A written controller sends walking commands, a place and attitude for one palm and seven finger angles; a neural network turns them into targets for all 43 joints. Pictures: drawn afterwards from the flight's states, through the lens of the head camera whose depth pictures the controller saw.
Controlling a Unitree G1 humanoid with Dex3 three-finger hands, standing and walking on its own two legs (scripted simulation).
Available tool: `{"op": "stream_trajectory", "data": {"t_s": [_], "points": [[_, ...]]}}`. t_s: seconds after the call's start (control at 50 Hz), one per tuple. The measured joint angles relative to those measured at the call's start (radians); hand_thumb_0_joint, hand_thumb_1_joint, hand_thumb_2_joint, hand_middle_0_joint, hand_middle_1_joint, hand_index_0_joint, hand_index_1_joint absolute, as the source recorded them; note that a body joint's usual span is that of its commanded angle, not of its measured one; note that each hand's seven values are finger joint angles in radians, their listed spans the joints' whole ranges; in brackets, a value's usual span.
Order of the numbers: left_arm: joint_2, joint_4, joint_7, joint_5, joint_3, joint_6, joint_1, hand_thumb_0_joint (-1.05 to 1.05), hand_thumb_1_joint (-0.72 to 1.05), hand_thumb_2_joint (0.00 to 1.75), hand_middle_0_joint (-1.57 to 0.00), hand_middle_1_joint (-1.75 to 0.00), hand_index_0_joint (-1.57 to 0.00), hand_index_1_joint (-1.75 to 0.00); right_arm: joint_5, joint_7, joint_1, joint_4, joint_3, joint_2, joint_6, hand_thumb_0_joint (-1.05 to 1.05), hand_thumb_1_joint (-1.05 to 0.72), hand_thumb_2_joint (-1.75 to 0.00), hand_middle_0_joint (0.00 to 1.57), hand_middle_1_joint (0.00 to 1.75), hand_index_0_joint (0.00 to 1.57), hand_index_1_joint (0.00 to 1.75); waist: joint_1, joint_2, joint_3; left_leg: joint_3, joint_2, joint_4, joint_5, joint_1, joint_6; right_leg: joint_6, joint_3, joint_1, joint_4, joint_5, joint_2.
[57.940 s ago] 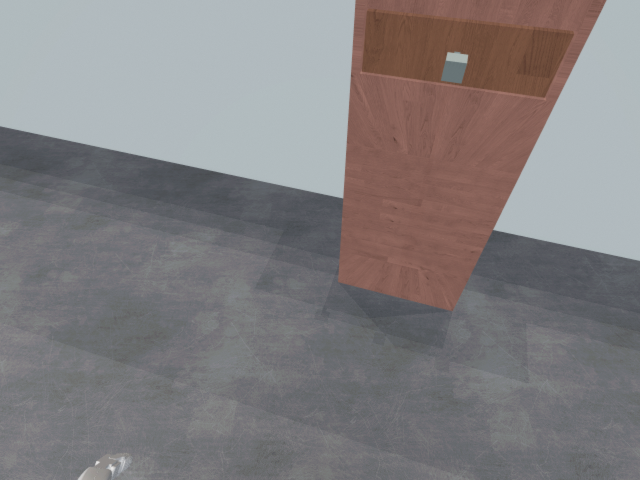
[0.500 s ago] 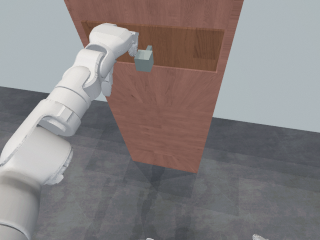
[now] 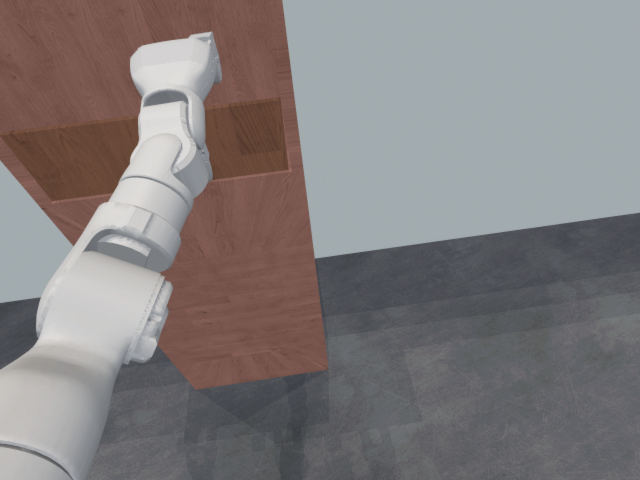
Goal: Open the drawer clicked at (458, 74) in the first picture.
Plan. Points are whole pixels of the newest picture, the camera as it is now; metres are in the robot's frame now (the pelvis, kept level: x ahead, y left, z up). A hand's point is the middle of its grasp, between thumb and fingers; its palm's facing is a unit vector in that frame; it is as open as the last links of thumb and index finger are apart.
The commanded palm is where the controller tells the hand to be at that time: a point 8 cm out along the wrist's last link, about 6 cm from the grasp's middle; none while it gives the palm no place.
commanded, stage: re-aim the fingers above the handle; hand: left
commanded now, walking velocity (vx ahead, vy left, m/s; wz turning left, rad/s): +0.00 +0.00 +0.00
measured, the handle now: (152, 171) +0.53 +0.20 +0.13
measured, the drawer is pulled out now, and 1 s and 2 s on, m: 0.00 0.00 0.00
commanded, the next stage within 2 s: lower the fingers behind the handle in 0.84 s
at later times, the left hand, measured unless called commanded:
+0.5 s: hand (159, 129) +0.49 +0.15 +0.22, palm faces +0.15 -0.01 -0.99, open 13.9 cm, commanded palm +0.44 +0.18 +0.27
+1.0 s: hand (139, 130) +0.48 +0.17 +0.23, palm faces +0.22 -0.05 -0.97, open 13.8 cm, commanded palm +0.44 +0.18 +0.26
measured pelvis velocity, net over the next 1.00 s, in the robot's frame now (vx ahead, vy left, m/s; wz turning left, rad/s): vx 0.03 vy -0.02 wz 0.11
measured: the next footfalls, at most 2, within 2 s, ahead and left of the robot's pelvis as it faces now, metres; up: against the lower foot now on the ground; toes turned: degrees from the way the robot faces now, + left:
none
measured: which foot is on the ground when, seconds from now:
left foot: down 0.00-1.00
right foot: down 0.00-1.00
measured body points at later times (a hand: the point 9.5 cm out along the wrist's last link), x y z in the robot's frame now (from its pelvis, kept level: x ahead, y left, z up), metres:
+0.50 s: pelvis +0.02 -0.01 +0.00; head +0.04 -0.05 +0.45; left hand +0.48 +0.15 +0.28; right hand +0.22 -0.22 -0.12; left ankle +0.02 +0.12 -0.73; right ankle -0.02 -0.12 -0.73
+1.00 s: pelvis +0.03 -0.02 +0.00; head +0.06 -0.05 +0.45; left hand +0.46 +0.17 +0.28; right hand +0.21 -0.23 -0.13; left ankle +0.02 +0.11 -0.73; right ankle -0.02 -0.12 -0.73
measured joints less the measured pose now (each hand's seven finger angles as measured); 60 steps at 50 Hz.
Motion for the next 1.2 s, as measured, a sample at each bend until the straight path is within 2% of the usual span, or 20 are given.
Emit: {"op": "stream_trajectory", "data": {"t_s": [0.08,0.12,0.16,0.24,0.28,0.32,0.4,0.5,0.56,0.64,0.7,0.76,0.82,0.88,0.94,1.0,1.04,1.1,1.14,1.2], "points": [[0.091,-0.047,-0.120,-0.036,0.046,0.009,0.143,0.00,-0.49,0.31,-0.39,-1.25,-0.35,-1.25,0.013,-0.019,0.010,-0.037,-0.009,-0.015,0.021,0.01,-0.91,-0.90,0.20,0.30,0.20,0.29,0.005,0.003,0.024,0.001,0.002,-0.020,0.004,0.047,0.000,-0.007,0.001,0.039,-0.003,-0.003,0.002],[0.134,-0.108,-0.182,-0.050,0.060,-0.031,0.231,0.00,-0.49,0.31,-0.37,-1.23,-0.34,-1.24,0.012,-0.021,0.024,-0.058,-0.023,-0.020,0.010,0.01,-0.91,-0.90,0.20,0.30,0.20,0.29,0.018,-0.002,0.033,-0.012,0.000,-0.021,0.005,0.056,0.001,-0.011,-0.013,0.054,-0.006,-0.006,0.001],[0.168,-0.216,-0.230,-0.073,0.039,-0.091,0.314,0.00,-0.49,0.31,-0.35,-1.22,-0.33,-1.22,0.009,-0.019,0.043,-0.073,-0.044,-0.021,-0.016,0.01,-0.91,-0.90,0.20,0.30,0.20,0.29,0.043,-0.012,0.045,-0.032,-0.002,-0.017,0.004,0.060,-0.001,-0.017,-0.034,0.069,-0.012,-0.010,-0.001],[0.181,-0.520,-0.241,-0.135,-0.095,-0.221,0.386,-0.01,-0.49,0.31,-0.34,-1.21,-0.28,-1.19,-0.001,-0.009,0.069,-0.061,-0.089,-0.026,-0.093,0.01,-0.91,-0.90,0.20,0.30,0.20,0.29,0.115,-0.034,0.060,-0.089,-0.016,0.014,-0.009,0.055,-0.013,-0.024,-0.092,0.099,-0.014,-0.027,-0.012],[0.145,-0.588,-0.217,-0.165,-0.164,-0.262,0.366,-0.01,-0.49,0.31,-0.33,-1.20,-0.28,-1.19,-0.001,0.001,0.050,-0.039,-0.097,-0.035,-0.120,0.01,-0.91,-0.90,0.20,0.30,0.20,0.29,0.142,-0.034,0.060,-0.111,-0.025,0.031,-0.018,0.054,-0.014,-0.024,-0.115,0.114,-0.015,-0.036,-0.018],[0.089,-0.576,-0.179,-0.187,-0.203,-0.273,0.319,-0.01,-0.49,0.30,-0.33,-1.20,-0.29,-1.19,0.003,0.014,0.006,-0.016,-0.089,-0.041,-0.134,0.01,-0.91,-0.90,0.20,0.30,0.20,0.29,0.152,-0.031,0.058,-0.122,-0.030,0.040,-0.023,0.053,-0.013,-0.022,-0.126,0.121,-0.016,-0.040,-0.023],[0.002,-0.429,-0.097,-0.175,-0.164,-0.223,0.222,-0.01,-0.49,0.30,-0.33,-1.20,-0.31,-1.19,0.002,0.043,-0.105,-0.007,-0.048,-0.021,-0.138,0.01,-0.91,-0.90,0.20,0.30,0.20,0.29,0.131,-0.023,0.041,-0.107,-0.031,0.026,-0.017,0.042,-0.012,-0.020,-0.111,0.096,-0.013,-0.038,-0.026],[0.025,-0.219,-0.064,-0.083,-0.057,-0.109,0.129,0.00,-0.49,0.30,-0.32,-1.20,-0.31,-1.19,-0.012,0.061,-0.157,-0.040,-0.004,0.034,-0.100,0.01,-0.91,-0.90,0.20,0.30,0.20,0.29,0.095,0.000,0.014,-0.069,-0.022,0.001,-0.013,0.026,-0.012,-0.017,-0.072,0.056,-0.012,-0.034,-0.021],[0.066,-0.197,-0.117,-0.064,0.008,-0.058,0.139,0.00,-0.49,0.31,-0.32,-1.20,-0.32,-1.20,-0.017,0.068,-0.129,-0.057,0.005,0.048,-0.057,0.01,-0.91,-0.90,0.20,0.30,0.20,0.30,0.094,0.008,0.002,-0.050,-0.020,-0.005,-0.018,0.029,-0.008,-0.016,-0.057,0.052,-0.010,-0.040,-0.021],[0.094,-0.354,-0.237,-0.082,-0.016,-0.038,0.250,0.00,-0.49,0.31,-0.32,-1.20,-0.33,-1.21,-0.011,0.088,-0.052,-0.075,-0.013,0.033,-0.010,0.01,-0.90,-0.90,0.20,0.30,0.20,0.30,0.110,0.002,-0.006,-0.020,-0.026,0.003,-0.016,0.045,0.012,-0.016,-0.071,0.083,-0.017,-0.056,-0.036],[0.094,-0.516,-0.304,-0.120,-0.076,-0.064,0.352,0.00,-0.49,0.31,-0.32,-1.20,-0.33,-1.21,-0.005,0.097,-0.015,-0.079,-0.033,0.009,0.003,0.01,-0.90,-0.90,0.20,0.30,0.20,0.30,0.125,-0.005,0.006,-0.028,-0.028,0.003,-0.032,0.065,0.012,-0.018,-0.094,0.110,-0.018,-0.072,-0.041],[0.081,-0.659,-0.317,-0.166,-0.129,-0.136,0.431,-0.01,-0.49,0.31,-0.32,-1.20,-0.33,-1.21,-0.008,0.095,-0.018,-0.071,-0.055,-0.009,-0.010,0.01,-0.91,-0.90,0.20,0.30,0.20,0.30,0.135,-0.009,0.033,-0.046,-0.030,0.013,-0.052,0.072,0.000,-0.021,-0.113,0.122,-0.007,-0.083,-0.041],[0.066,-0.751,-0.272,-0.200,-0.158,-0.215,0.470,-0.01,-0.49,0.31,-0.32,-1.20,-0.33,-1.20,-0.019,0.092,-0.047,-0.060,-0.074,-0.019,-0.038,0.01,-0.91,-0.90,0.20,0.30,0.20,0.29,0.139,-0.005,0.057,-0.052,-0.028,0.024,-0.050,0.069,0.001,-0.022,-0.119,0.126,-0.008,-0.079,-0.040],[0.056,-0.726,-0.179,-0.196,-0.148,-0.258,0.433,0.00,-0.49,0.30,-0.33,-1.20,-0.33,-1.20,-0.025,0.087,-0.085,-0.041,-0.075,-0.019,-0.061,0.01,-0.91,-0.90,0.20,0.30,0.20,0.29,0.137,0.000,0.063,-0.052,-0.024,0.025,-0.044,0.059,-0.003,-0.023,-0.119,0.116,-0.010,-0.070,-0.035],[0.064,-0.600,-0.097,-0.176,-0.095,-0.238,0.337,0.00,-0.49,0.30,-0.33,-1.20,-0.33,-1.20,-0.022,0.082,-0.116,-0.021,-0.057,-0.004,-0.065,0.01,-0.91,-0.90,0.20,0.30,0.20,0.29,0.130,-0.003,0.056,-0.047,-0.018,0.014,-0.033,0.051,-0.007,-0.026,-0.114,0.101,-0.011,-0.061,-0.030],[0.084,-0.414,-0.063,-0.137,-0.037,-0.156,0.224,0.00,-0.49,0.30,-0.33,-1.20,-0.33,-1.20,-0.019,0.084,-0.125,-0.007,-0.036,0.014,-0.052,0.01,-0.91,-0.90,0.20,0.30,0.20,0.29,0.121,-0.006,0.036,-0.042,-0.012,0.001,-0.021,0.042,-0.012,-0.029,-0.109,0.085,-0.015,-0.051,-0.024],[0.102,-0.297,-0.082,-0.103,-0.022,-0.072,0.167,0.00,-0.49,0.30,-0.32,-1.20,-0.32,-1.20,-0.016,0.090,-0.116,-0.006,-0.026,0.019,-0.032,0.01,-0.91,-0.90,0.20,0.30,0.20,0.29,0.115,-0.004,0.017,-0.040,-0.008,-0.005,-0.016,0.033,-0.015,-0.031,-0.106,0.074,-0.019,-0.046,-0.021],[0.126,-0.212,-0.171,-0.079,-0.042,0.023,0.149,0.00,-0.49,0.31,-0.32,-1.20,-0.32,-1.20,-0.005,0.096,-0.084,-0.024,-0.024,0.012,-0.001,0.01,-0.91,-0.90,0.20,0.30,0.20,0.29,0.106,0.002,0.004,-0.045,-0.008,-0.004,-0.016,0.028,-0.014,-0.032,-0.112,0.072,-0.020,-0.046,-0.020],[0.133,-0.226,-0.257,-0.087,-0.066,0.024,0.184,0.00,-0.49,0.31,-0.31,-1.19,-0.31,-1.20,-0.002,0.093,-0.061,-0.035,-0.028,0.002,0.011,0.01,-0.91,-0.90,0.20,0.30,0.20,0.29,0.100,0.001,0.007,-0.051,-0.011,0.003,-0.018,0.028,-0.009,-0.031,-0.119,0.077,-0.017,-0.050,-0.023],[0.128,-0.319,-0.360,-0.122,-0.104,-0.061,0.270,-0.01,-0.49,0.31,-0.31,-1.19,-0.31,-1.20,-0.003,0.075,-0.032,-0.047,-0.037,-0.014,0.008,0.01,-0.91,-0.90,0.20,0.30,0.20,0.30,0.093,-0.012,0.026,-0.061,-0.018,0.014,-0.022,0.033,-0.004,-0.030,-0.131,0.087,-0.006,-0.059,-0.029]]}}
